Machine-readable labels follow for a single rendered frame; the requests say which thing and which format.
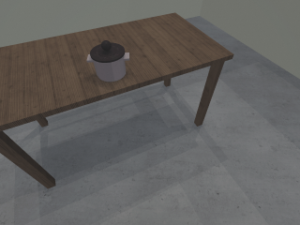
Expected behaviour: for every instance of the lid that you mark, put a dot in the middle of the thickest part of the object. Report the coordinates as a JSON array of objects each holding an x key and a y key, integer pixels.
[{"x": 116, "y": 52}]

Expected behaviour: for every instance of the pot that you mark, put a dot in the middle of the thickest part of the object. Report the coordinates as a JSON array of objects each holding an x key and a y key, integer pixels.
[{"x": 110, "y": 72}]

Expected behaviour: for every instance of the table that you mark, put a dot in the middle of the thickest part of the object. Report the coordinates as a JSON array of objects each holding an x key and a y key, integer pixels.
[{"x": 44, "y": 77}]

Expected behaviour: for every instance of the knob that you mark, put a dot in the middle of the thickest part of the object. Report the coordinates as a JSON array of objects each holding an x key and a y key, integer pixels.
[{"x": 106, "y": 45}]

